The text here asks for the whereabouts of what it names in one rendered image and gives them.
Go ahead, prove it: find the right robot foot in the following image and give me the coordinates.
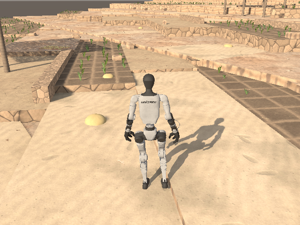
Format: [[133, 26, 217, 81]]
[[161, 178, 168, 188]]

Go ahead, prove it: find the right robot upper arm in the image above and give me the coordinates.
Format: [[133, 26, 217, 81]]
[[159, 94, 172, 120]]

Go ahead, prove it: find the robot right hand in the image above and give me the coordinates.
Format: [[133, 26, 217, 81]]
[[169, 132, 180, 143]]

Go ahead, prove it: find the right robot shin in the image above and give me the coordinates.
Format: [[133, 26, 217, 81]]
[[159, 150, 167, 182]]

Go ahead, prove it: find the robot left hand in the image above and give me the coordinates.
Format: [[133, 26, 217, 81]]
[[124, 131, 135, 142]]

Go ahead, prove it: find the robot right forearm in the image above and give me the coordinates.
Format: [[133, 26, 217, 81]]
[[168, 113, 178, 133]]

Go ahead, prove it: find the robot left forearm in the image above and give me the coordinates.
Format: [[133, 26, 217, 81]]
[[125, 114, 133, 132]]

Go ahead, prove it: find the left robot upper arm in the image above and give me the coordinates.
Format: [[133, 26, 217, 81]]
[[128, 94, 139, 120]]

